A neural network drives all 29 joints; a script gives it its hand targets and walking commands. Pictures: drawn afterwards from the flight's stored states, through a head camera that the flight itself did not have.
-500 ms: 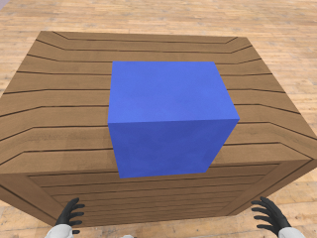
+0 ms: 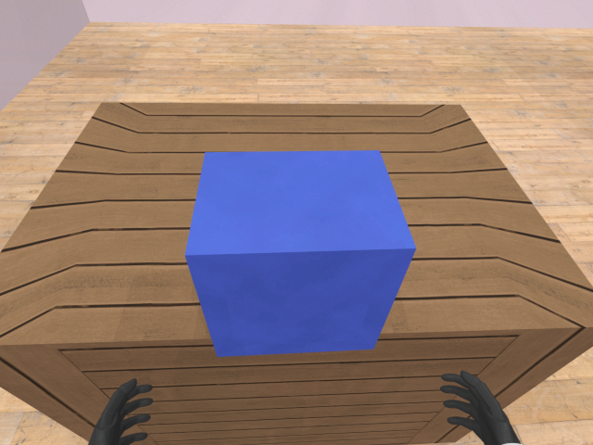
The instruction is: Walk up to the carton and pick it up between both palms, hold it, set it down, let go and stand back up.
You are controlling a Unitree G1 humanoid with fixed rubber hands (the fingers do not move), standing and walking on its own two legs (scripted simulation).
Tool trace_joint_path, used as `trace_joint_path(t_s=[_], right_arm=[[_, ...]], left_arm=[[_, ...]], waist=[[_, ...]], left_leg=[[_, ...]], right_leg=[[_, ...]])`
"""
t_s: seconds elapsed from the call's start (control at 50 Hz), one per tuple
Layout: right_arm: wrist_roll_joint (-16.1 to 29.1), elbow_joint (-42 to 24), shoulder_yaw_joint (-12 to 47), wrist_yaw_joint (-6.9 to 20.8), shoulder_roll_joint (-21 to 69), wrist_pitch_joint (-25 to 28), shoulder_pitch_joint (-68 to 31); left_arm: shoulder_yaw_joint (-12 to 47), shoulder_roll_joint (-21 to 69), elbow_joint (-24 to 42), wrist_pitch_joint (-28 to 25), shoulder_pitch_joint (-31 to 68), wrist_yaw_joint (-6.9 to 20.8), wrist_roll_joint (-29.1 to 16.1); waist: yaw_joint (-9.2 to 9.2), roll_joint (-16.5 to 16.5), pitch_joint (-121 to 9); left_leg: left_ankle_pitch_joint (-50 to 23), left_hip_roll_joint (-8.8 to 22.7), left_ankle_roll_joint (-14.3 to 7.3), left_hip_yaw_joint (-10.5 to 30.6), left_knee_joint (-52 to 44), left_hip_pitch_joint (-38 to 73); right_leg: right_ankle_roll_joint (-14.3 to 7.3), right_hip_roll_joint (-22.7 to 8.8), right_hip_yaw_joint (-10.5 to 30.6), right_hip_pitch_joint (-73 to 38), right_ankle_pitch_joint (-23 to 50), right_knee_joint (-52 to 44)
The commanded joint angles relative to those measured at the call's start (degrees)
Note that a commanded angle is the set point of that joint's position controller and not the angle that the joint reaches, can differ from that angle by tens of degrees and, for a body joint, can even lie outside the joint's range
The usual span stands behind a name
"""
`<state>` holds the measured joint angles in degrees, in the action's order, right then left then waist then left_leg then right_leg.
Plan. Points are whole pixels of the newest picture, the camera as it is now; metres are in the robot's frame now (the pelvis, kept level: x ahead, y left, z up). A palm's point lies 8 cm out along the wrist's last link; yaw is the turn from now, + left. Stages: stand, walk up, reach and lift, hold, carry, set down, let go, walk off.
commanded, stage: reach and lift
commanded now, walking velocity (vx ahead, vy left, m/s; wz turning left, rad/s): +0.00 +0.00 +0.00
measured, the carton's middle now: (295, 257) +0.35 +0.03 +0.09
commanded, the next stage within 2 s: none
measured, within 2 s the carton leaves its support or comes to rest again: neither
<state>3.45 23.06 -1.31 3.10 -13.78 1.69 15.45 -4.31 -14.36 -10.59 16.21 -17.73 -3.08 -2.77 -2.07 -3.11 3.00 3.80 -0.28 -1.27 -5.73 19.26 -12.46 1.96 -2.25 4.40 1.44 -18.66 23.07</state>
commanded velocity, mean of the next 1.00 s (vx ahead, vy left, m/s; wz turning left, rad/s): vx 0.00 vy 0.00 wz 0.00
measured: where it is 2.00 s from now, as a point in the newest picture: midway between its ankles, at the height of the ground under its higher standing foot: outside the picture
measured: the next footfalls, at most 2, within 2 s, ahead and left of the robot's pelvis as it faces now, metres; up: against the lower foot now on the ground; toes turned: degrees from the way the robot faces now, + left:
none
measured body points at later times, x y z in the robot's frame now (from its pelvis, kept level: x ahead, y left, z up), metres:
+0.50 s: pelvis +0.03 -0.03 +0.01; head +0.04 -0.01 +0.45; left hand +0.18 +0.23 +0.00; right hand +0.22 -0.22 +0.01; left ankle +0.08 +0.10 -0.74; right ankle -0.06 -0.15 -0.74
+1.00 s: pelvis +0.03 -0.05 +0.01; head +0.03 -0.03 +0.46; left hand +0.20 +0.22 +0.07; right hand +0.23 -0.20 +0.07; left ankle +0.08 +0.10 -0.74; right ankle -0.06 -0.15 -0.74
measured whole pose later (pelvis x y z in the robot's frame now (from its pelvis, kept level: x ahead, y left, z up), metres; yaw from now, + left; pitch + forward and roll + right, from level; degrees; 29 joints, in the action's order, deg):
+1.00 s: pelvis +0.03 -0.05 +0.01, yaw +1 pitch -3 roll +1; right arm 15.5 -19.3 7.6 -11.8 -9.5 -4.6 27.4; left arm -7.0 -18.0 17.0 11.4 -23.5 3.4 -13.1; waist -4.9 -2.3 2.7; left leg 2.7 2.9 2.2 -3.3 14.2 -8.8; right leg -1.6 1.4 2.7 -4.5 -15.7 13.9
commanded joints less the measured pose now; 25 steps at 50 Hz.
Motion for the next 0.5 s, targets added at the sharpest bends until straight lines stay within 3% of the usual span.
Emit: trace_joint_path(t_s=[0.0, 0.06, 0.12, 0.28, 0.4, 0.48], right_arm=[[0.32, -14.52, -2.90, -1.74, -6.12, 0.68, -2.10], [0.99, -17.25, -2.68, -2.22, -6.05, 0.04, -0.55], [1.42, -19.57, -2.85, -2.97, -5.94, 0.16, 1.52], [4.86, -25.39, 0.97, -5.51, -4.06, 3.89, 8.42], [6.94, -29.82, 3.82, -6.99, -2.40, 6.40, 11.00], [7.56, -33.43, 4.76, -8.41, -1.38, 6.71, 13.34]], left_arm=[[-2.80, -8.78, 10.57, -4.07, 2.90, 0.02, -1.11], [-2.48, -8.76, 11.99, -5.37, 0.64, 0.00, -1.85], [-2.79, -8.41, 13.88, -7.17, -0.56, 0.47, -2.08], [-4.00, -8.65, 16.16, -13.43, -6.55, 2.06, -3.60], [-3.49, -10.56, 18.92, -17.59, -7.25, 3.34, -4.83], [-2.99, -10.78, 21.72, -18.28, -7.44, 4.35, -6.26]], waist=[[-0.30, 0.19, 0.71], [-0.31, 2.78, -0.88], [-0.21, 3.02, -3.00], [-1.31, 2.40, -5.86], [-2.33, 4.29, -5.37], [-1.83, 4.37, -3.52]], left_leg=[[6.08, -0.46, 3.29, 3.43, -1.23, 31.24], [0.35, 0.02, 3.91, 3.59, -1.88, 29.64], [-4.84, 0.41, 4.07, 4.19, -2.03, 29.67], [-17.05, -0.39, 3.75, 4.00, -1.02, 32.03], [-18.95, -0.53, 3.74, 4.40, -0.17, 31.73], [-18.02, -0.53, 3.30, 4.67, -0.02, 31.50]], right_leg=[[-3.79, 0.59, -3.25, 31.74, -3.75, -14.18], [-3.20, 2.15, -3.43, 27.18, 0.85, -13.83], [-2.30, 3.37, -3.20, 22.61, 5.26, -13.50], [-1.21, 3.04, -1.70, 17.82, 21.07, -14.06], [-1.07, 2.55, -0.44, 16.61, 24.99, -14.22], [-0.73, 2.29, -0.10, 16.77, 25.55, -14.91]])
